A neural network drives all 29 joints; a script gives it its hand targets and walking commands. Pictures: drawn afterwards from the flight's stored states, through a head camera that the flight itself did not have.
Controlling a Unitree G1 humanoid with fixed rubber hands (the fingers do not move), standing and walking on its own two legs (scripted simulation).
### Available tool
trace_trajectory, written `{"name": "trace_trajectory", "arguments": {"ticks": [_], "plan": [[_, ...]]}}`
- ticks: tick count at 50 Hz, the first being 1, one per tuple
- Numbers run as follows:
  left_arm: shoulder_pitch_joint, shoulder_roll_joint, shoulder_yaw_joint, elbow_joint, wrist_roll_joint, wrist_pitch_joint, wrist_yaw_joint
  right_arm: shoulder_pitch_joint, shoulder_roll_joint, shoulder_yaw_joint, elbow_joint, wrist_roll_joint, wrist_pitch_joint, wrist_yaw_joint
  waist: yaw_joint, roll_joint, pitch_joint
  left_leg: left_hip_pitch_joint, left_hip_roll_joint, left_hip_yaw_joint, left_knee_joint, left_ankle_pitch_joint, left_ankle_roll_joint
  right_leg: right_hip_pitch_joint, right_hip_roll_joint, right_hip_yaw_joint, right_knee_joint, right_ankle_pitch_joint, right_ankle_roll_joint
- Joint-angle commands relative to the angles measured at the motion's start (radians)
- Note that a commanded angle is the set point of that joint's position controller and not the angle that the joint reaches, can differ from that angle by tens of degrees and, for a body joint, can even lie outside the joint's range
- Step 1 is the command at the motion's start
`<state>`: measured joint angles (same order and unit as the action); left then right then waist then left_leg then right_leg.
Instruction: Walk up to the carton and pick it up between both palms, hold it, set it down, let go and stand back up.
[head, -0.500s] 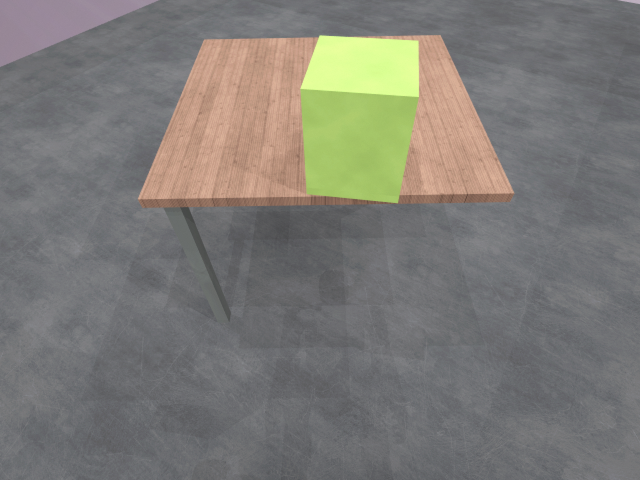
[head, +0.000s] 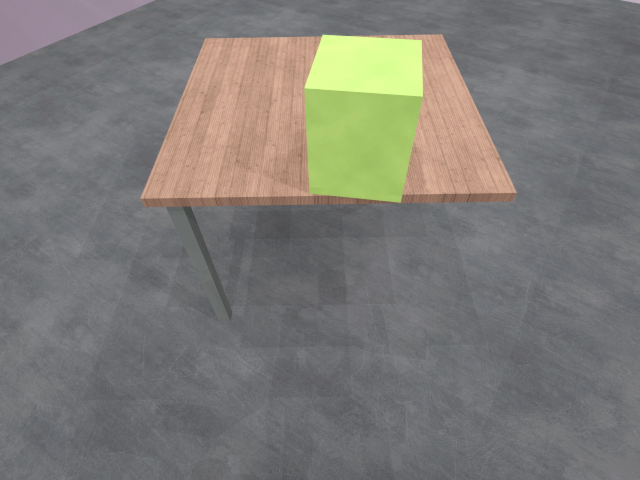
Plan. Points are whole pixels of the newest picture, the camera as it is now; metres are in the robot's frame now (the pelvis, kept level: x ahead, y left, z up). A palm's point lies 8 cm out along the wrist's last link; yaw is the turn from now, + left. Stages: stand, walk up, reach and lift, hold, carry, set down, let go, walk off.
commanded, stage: stand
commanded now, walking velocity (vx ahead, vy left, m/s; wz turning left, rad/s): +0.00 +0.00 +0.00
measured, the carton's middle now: (362, 120) +0.76 -0.08 +0.00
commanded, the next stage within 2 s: none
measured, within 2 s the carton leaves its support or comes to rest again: neither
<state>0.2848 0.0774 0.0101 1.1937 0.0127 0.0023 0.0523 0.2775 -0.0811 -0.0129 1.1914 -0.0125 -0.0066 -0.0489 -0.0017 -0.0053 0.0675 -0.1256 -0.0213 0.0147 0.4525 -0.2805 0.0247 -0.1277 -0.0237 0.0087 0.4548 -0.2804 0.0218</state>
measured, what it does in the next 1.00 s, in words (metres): stands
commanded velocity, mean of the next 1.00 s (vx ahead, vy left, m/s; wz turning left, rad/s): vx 0.00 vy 0.00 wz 0.00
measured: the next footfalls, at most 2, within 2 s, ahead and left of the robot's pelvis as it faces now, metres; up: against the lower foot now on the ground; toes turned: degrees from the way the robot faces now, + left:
none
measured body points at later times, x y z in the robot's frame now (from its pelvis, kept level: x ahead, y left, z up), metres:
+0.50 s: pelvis +0.00 +0.01 +0.00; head +0.02 +0.01 +0.45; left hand -0.03 +0.20 -0.17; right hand -0.02 -0.18 -0.16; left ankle -0.02 +0.10 -0.74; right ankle -0.02 -0.13 -0.74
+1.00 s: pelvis +0.01 +0.02 +0.00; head +0.02 +0.03 +0.45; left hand -0.02 +0.22 -0.17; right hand -0.01 -0.17 -0.16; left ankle -0.02 +0.10 -0.74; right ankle -0.02 -0.13 -0.74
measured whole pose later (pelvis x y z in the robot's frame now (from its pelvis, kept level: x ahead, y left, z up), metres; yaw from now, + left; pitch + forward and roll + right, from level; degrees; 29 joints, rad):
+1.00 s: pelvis +0.01 +0.02 +0.00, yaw +0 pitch -2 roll +0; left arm 0.29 0.08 0.01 1.20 0.01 0.00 0.05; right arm 0.29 -0.08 -0.01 1.17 -0.01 -0.02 -0.05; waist 0.00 -0.01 0.06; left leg -0.11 -0.06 0.03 0.43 -0.28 0.06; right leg -0.12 -0.06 0.02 0.44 -0.28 0.06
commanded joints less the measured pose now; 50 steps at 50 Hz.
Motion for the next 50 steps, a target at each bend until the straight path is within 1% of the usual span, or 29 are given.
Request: {"name": "trace_trajectory", "arguments": {"ticks": [1, 26, 50], "plan": [[0.092, 0.072, 0.009, -0.003, 0.0, -0.005, 0.004, 0.094, -0.074, -0.008, -0.012, 0.0, -0.009, -0.003, 0.0, 0.002, 0.051, -0.047, 0.096, -0.086, -0.104, 0.222, 0.022, -0.04, -0.058, 0.046, -0.083, 0.196, -0.037], [0.099, 0.072, 0.006, 0.004, -0.002, -0.003, 0.004, 0.108, -0.077, -0.007, -0.021, 0.002, -0.017, -0.001, 0.0, 0.001, 0.05, -0.037, 0.099, -0.095, -0.116, 0.257, 0.033, -0.037, -0.064, 0.039, -0.08, 0.194, -0.024], [0.101, 0.073, 0.005, 0.009, -0.005, -0.001, 0.004, 0.121, -0.083, -0.009, -0.031, 0.004, -0.025, 0.0, -0.001, 0.002, 0.048, -0.016, 0.104, -0.104, -0.125, 0.324, 0.042, -0.035, -0.071, 0.029, -0.075, 0.191, -0.007]]}}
